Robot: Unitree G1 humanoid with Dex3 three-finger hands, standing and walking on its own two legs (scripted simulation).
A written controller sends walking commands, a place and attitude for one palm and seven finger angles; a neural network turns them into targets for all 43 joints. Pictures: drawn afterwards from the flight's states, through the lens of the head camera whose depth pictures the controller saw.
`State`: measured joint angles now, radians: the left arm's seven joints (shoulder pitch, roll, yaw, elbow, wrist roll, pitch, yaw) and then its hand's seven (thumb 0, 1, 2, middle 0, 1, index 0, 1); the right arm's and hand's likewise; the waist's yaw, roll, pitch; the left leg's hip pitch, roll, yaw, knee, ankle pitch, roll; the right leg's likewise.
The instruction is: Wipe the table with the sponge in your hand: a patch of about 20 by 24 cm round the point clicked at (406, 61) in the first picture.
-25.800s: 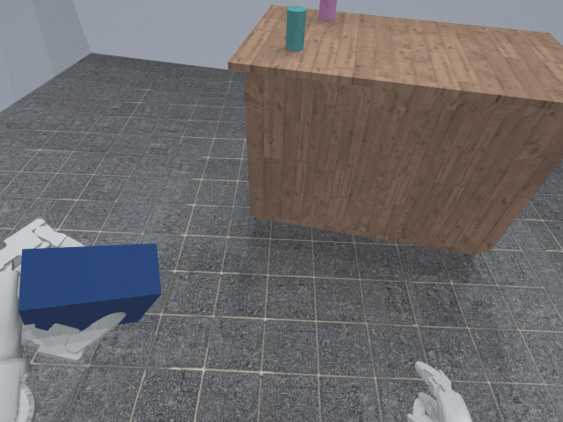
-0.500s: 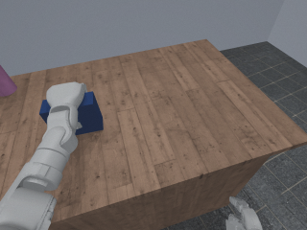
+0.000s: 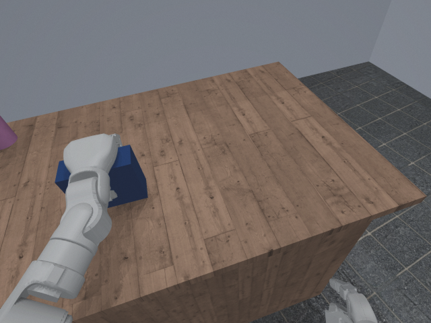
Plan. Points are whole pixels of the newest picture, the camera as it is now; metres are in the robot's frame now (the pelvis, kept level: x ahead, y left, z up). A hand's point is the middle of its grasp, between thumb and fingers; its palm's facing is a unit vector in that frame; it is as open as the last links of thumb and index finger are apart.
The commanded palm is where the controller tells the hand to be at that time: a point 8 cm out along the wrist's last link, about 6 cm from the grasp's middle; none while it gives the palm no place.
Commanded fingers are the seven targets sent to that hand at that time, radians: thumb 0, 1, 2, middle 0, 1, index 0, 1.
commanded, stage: wipe back along the middle lane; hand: left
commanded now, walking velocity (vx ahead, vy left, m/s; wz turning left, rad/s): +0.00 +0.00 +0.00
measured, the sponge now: (109, 185) +0.35 +0.26 +0.07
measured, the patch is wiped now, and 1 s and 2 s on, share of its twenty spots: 0.75 0.75 0.75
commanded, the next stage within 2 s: slide across to the third lane in 1.26 s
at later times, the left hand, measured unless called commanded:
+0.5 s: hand (107, 189) +0.32 +0.23 +0.11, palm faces +0.05 -0.02 -1.00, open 9.4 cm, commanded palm +0.27 +0.22 +0.13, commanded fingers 0.00 0.10 1.30 -1.20 -1.60 -1.20 -1.60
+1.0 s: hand (100, 214) +0.26 +0.22 +0.11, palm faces +0.13 -0.09 -0.99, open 9.4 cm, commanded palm +0.21 +0.21 +0.13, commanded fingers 0.00 0.10 1.30 -1.20 -1.60 -1.20 -1.60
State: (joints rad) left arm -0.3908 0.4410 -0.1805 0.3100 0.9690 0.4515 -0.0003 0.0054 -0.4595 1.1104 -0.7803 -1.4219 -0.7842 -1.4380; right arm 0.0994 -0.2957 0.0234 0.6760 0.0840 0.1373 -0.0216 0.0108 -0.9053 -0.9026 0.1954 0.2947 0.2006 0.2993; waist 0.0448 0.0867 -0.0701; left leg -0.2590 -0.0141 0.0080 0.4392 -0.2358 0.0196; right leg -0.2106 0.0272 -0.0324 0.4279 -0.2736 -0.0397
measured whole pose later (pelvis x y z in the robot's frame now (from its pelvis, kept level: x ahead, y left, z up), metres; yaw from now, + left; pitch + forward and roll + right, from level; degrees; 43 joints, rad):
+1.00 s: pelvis -0.02 -0.01 +0.00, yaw -2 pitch -1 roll +1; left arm -0.03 0.40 -0.22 -0.13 0.97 0.56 0.03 0.02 -0.45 1.11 -0.76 -1.44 -0.78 -1.44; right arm 0.02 -0.29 0.03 0.66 0.09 0.13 0.00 0.01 -0.91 -0.90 0.19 0.29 0.18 0.29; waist 0.09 0.10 -0.06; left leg -0.22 -0.01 0.03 0.47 -0.24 0.01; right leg -0.19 0.03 -0.01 0.50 -0.29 -0.05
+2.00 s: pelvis -0.04 -0.02 +0.00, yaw -2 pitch -4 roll +1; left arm -0.14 0.30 -0.37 -0.12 0.91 0.54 0.03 -0.01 -0.47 1.11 -0.78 -1.42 -0.81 -1.40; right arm 0.00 -0.25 0.04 0.69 0.07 0.11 0.02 0.01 -0.90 -0.90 0.19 0.29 0.17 0.28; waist 0.10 0.11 -0.04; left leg -0.17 0.02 0.02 0.42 -0.19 -0.01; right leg -0.15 0.06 -0.01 0.46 -0.25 -0.08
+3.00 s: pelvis -0.03 -0.03 +0.00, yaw -2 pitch +1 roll +1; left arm -0.51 0.29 -0.31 0.46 0.96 0.58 0.03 -0.02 -0.48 1.11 -0.79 -1.42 -0.82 -1.38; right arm 0.05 -0.28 0.04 0.70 0.09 0.15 -0.04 0.01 -0.91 -0.90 0.19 0.29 0.20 0.30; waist 0.04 0.09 -0.10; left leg -0.26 0.02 0.02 0.45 -0.20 -0.01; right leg -0.24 0.07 -0.02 0.48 -0.26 -0.09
